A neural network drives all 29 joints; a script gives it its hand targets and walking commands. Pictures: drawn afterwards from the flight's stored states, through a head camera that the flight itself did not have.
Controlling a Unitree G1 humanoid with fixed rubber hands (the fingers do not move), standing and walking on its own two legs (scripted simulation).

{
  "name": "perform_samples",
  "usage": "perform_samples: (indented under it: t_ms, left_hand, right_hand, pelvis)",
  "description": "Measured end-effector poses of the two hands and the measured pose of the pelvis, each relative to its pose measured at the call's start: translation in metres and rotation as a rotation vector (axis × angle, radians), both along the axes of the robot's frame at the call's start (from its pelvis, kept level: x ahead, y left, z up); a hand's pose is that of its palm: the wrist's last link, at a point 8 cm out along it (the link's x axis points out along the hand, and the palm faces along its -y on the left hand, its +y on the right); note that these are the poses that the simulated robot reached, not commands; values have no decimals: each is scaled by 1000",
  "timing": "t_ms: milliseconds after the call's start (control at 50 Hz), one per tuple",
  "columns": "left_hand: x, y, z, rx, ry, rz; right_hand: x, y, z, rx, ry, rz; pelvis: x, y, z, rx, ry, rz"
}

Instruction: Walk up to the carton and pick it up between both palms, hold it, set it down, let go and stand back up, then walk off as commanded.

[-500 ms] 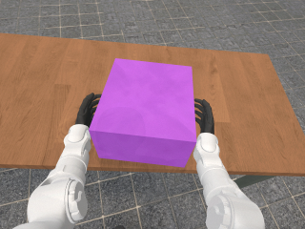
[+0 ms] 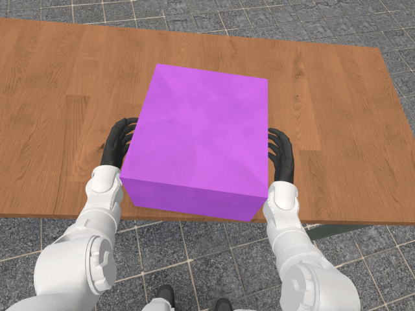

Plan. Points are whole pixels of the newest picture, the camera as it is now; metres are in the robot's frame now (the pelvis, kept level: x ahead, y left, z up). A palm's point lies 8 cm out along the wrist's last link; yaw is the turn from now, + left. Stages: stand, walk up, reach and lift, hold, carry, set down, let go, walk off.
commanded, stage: set down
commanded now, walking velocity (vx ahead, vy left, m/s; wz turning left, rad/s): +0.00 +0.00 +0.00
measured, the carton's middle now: (202, 141) +0.44 +0.00 -0.04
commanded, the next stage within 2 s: none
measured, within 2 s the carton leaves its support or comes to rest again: rests again in 0.74 s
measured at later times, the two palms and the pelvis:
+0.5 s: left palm (114, 158) +0.40 +0.18 -0.04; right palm (281, 175) +0.35 -0.16 -0.03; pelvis -0.01 +0.00 +0.00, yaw -1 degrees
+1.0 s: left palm (114, 162) +0.40 +0.18 -0.04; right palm (280, 177) +0.35 -0.16 -0.03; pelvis -0.04 +0.01 -0.02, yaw -2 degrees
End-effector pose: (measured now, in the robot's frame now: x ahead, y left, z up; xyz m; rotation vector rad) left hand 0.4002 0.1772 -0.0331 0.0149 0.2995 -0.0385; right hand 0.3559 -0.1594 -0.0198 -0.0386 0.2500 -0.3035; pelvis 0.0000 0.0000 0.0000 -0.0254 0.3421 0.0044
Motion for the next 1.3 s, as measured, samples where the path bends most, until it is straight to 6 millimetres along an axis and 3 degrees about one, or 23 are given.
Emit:
perform_samples:
  t_ms: [940,1160,1300]
  left_hand:
    - [-4,2,-12,43,9,-17]
    - [-5,12,0,34,-14,5]
    - [-7,28,16,37,-36,28]
  right_hand:
    - [-4,0,-14,-5,53,3]
    - [-9,2,-11,54,92,-19]
    - [-11,3,3,62,82,-29]
  pelvis:
    - [-35,14,-15,-32,72,-15]
    - [-42,17,-19,-35,68,-16]
    - [-48,19,-20,-38,54,-16]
